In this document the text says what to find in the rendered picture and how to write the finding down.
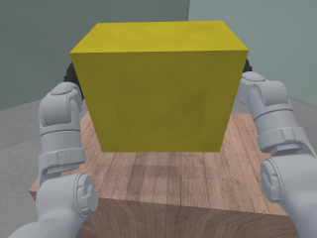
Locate robot right upper arm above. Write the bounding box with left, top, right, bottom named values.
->
left=260, top=154, right=317, bottom=238

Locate robot right forearm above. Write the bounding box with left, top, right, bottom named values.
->
left=236, top=71, right=317, bottom=160

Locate pedestal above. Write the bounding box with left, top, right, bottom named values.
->
left=29, top=111, right=300, bottom=238

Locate carton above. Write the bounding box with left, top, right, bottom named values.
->
left=69, top=21, right=249, bottom=153

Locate left robot hand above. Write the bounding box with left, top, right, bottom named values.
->
left=63, top=62, right=84, bottom=100

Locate right robot hand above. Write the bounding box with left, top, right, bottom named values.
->
left=243, top=59, right=253, bottom=73

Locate robot left forearm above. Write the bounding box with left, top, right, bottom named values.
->
left=36, top=81, right=86, bottom=217

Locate robot left upper arm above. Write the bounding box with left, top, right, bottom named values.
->
left=8, top=173, right=99, bottom=238

